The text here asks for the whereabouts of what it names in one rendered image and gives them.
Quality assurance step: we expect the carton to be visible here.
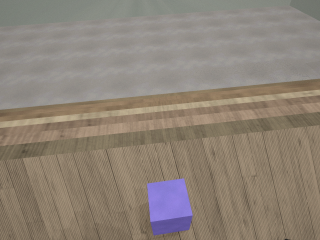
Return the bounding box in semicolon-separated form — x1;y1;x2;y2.
147;178;193;236

